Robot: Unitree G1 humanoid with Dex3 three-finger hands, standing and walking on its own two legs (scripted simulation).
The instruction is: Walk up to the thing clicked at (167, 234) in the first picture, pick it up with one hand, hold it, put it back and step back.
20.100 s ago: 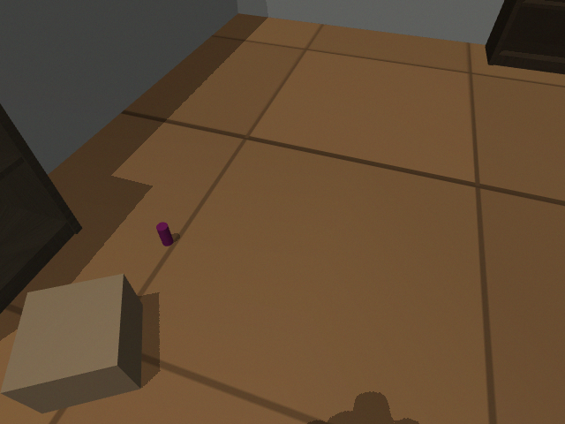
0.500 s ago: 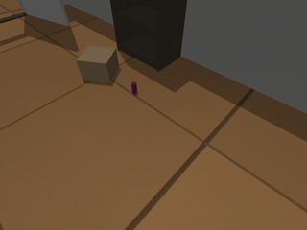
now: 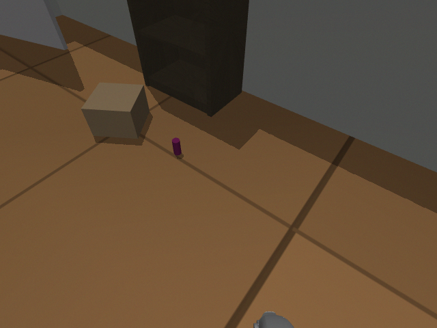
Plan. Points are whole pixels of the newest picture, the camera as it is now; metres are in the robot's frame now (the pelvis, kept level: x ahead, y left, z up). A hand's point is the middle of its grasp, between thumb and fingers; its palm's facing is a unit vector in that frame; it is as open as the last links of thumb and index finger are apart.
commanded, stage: walk up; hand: left
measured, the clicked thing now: (176, 146) +1.27 +0.23 -0.72
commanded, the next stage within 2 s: none
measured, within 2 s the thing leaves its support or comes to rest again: neither
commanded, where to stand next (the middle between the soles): +0.90 +0.01 m, yaw +0 degrees
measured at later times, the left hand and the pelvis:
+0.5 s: hand (102, 277) +0.28 +0.27 -0.15, palm faces +0.01 -0.93 -0.37, open 7.4 cm; pelvis +0.25 -0.02 -0.01, yaw +1 degrees
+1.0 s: hand (131, 178) +0.55 +0.25 -0.14, palm faces -0.04 -0.90 -0.44, open 7.4 cm; pelvis +0.46 -0.04 -0.02, yaw -1 degrees
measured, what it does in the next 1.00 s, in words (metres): walks ahead: right foot, then left foot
